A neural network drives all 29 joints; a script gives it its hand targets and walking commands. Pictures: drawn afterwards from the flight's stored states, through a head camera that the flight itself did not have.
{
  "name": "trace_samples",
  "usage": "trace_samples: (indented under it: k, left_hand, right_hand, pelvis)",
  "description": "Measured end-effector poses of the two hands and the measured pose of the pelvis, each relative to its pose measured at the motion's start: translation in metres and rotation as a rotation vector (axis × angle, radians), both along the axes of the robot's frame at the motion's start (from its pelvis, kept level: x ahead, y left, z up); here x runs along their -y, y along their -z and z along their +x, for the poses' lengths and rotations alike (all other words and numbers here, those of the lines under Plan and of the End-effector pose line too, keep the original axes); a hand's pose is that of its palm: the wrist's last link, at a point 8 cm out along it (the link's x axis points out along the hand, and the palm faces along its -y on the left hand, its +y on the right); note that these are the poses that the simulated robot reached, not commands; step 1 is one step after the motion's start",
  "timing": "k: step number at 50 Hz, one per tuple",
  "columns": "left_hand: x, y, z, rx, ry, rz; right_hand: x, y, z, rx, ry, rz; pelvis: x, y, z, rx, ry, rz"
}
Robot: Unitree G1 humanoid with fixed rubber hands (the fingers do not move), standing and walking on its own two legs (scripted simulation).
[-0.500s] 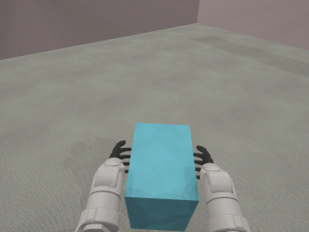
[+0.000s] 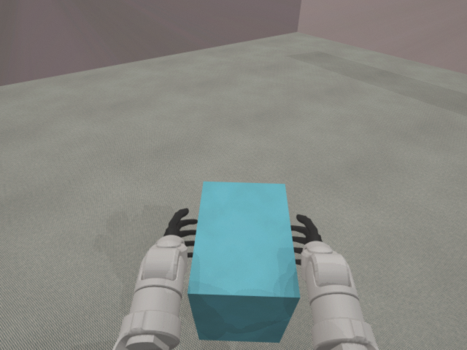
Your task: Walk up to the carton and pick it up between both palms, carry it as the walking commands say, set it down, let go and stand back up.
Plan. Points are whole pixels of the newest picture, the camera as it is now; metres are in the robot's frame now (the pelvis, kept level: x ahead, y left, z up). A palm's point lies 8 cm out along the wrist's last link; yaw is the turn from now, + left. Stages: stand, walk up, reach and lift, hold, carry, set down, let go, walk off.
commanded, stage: hold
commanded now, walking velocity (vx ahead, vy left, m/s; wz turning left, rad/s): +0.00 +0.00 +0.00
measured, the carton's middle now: (241, 262) +0.32 +0.00 -0.01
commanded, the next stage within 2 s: carry in 0.56 s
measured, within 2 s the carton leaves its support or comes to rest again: neither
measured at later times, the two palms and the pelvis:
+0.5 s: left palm (170, 247) +0.30 +0.13 +0.06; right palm (310, 256) +0.30 -0.12 +0.05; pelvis +0.01 +0.00 +0.00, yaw +0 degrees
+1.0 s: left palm (160, 202) +0.37 +0.16 +0.11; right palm (295, 202) +0.37 -0.10 +0.11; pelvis +0.09 +0.02 +0.01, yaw +1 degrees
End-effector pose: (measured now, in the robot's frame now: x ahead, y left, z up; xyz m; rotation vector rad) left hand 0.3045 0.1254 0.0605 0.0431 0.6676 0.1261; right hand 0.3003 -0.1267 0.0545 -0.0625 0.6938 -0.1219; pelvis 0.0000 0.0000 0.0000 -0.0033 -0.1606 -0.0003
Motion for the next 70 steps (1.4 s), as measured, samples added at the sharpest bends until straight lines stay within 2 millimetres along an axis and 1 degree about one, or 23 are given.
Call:
trace_samples:
  k: [8, 15, 28, 31, 34, 38, 41, 45, 48, 51, 53, 54, 56, 58, 61, 64, 67, 70]
  left_hand:
    - [-0.001, -0.001, 0.004, -0.008, 0.013, 0.016]
    - [-0.003, 0.0, 0.004, -0.018, 0.024, 0.029]
    - [-0.005, 0.001, -0.002, -0.024, 0.024, 0.032]
    - [-0.008, -0.001, 0.001, -0.015, 0.015, 0.022]
    - [-0.017, -0.007, 0.007, 0.021, -0.001, 0.011]
    - [-0.037, -0.017, 0.016, 0.06, -0.035, -0.013]
    - [-0.046, -0.027, 0.023, 0.059, -0.054, -0.03]
    - [-0.046, -0.042, 0.038, 0.073, -0.064, -0.053]
    - [-0.039, -0.046, 0.054, 0.075, -0.055, -0.065]
    - [-0.026, -0.044, 0.073, 0.068, -0.039, -0.065]
    - [-0.017, -0.04, 0.087, 0.072, -0.028, -0.058]
    - [-0.014, -0.037, 0.093, 0.063, -0.022, -0.05]
    - [-0.013, -0.032, 0.104, 0.028, -0.023, -0.049]
    - [-0.015, -0.029, 0.114, -0.002, -0.035, -0.051]
    - [-0.025, -0.028, 0.136, -0.017, -0.063, -0.05]
    - [-0.037, -0.028, 0.166, -0.005, -0.086, -0.054]
    - [-0.052, -0.025, 0.203, 0.017, -0.096, -0.061]
    - [-0.068, -0.016, 0.248, 0.047, -0.092, -0.065]
  right_hand:
    - [-0.002, 0.001, 0.003, -0.008, -0.016, -0.018]
    - [-0.003, 0.003, 0.001, -0.019, -0.026, -0.028]
    - [-0.005, 0.005, -0.004, -0.028, -0.026, -0.025]
    - [-0.008, 0.0, 0.001, -0.02, -0.019, -0.017]
    - [-0.017, -0.008, 0.01, 0.016, -0.016, -0.007]
    - [-0.037, -0.022, 0.025, 0.054, -0.022, 0.007]
    - [-0.045, -0.034, 0.037, 0.053, -0.032, 0.008]
    - [-0.045, -0.051, 0.052, 0.068, -0.031, 0.006]
    - [-0.037, -0.055, 0.064, 0.07, -0.016, 0.006]
    - [-0.024, -0.052, 0.078, 0.064, 0.006, 0.016]
    - [-0.015, -0.045, 0.09, 0.069, 0.02, 0.029]
    - [-0.012, -0.041, 0.095, 0.061, 0.027, 0.036]
    - [-0.01, -0.037, 0.106, 0.027, 0.028, 0.042]
    - [-0.013, -0.035, 0.12, -0.001, 0.018, 0.042]
    - [-0.022, -0.034, 0.149, -0.018, -0.006, 0.045]
    - [-0.035, -0.033, 0.183, -0.006, -0.026, 0.046]
    - [-0.05, -0.031, 0.223, 0.016, -0.036, 0.043]
    - [-0.066, -0.023, 0.267, 0.047, -0.033, 0.039]
  pelvis:
    - [-0.001, -0.002, 0.009, -0.003, 0.001, -0.002]
    - [-0.003, -0.004, 0.013, -0.006, 0.0, -0.003]
    - [-0.005, -0.002, 0.008, -0.019, -0.005, -0.004]
    - [-0.006, 0.0, 0.006, -0.083, -0.026, -0.01]
    - [-0.011, 0.003, 0.007, -0.13, -0.056, -0.016]
    - [-0.024, 0.004, 0.016, -0.174, -0.047, -0.008]
    - [-0.028, -0.005, 0.028, -0.208, -0.023, -0.019]
    - [-0.027, -0.014, 0.049, -0.245, -0.017, -0.04]
    - [-0.023, -0.016, 0.071, -0.264, -0.013, -0.044]
    - [-0.016, -0.011, 0.097, -0.268, -0.011, -0.036]
    - [-0.011, -0.002, 0.115, -0.262, -0.018, -0.032]
    - [-0.009, -0.001, 0.124, -0.262, -0.023, -0.039]
    - [-0.008, -0.003, 0.142, -0.265, -0.038, -0.034]
    - [-0.008, -0.006, 0.162, -0.268, -0.044, -0.021]
    - [-0.012, -0.009, 0.191, -0.266, -0.043, -0.006]
    - [-0.02, -0.007, 0.224, -0.258, -0.042, 0.0]
    - [-0.032, 0.001, 0.264, -0.249, -0.048, 0.0]
    - [-0.049, 0.017, 0.308, -0.237, -0.037, 0.005]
